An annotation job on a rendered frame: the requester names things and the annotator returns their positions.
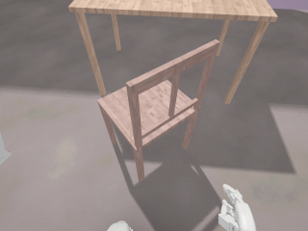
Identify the table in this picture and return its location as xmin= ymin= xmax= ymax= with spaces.
xmin=68 ymin=0 xmax=278 ymax=104

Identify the robot left hand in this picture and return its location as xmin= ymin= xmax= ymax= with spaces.
xmin=0 ymin=131 xmax=12 ymax=166

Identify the chair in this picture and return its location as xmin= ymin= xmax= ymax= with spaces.
xmin=97 ymin=39 xmax=220 ymax=182

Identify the robot right hand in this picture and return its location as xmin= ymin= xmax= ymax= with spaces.
xmin=218 ymin=184 xmax=257 ymax=231

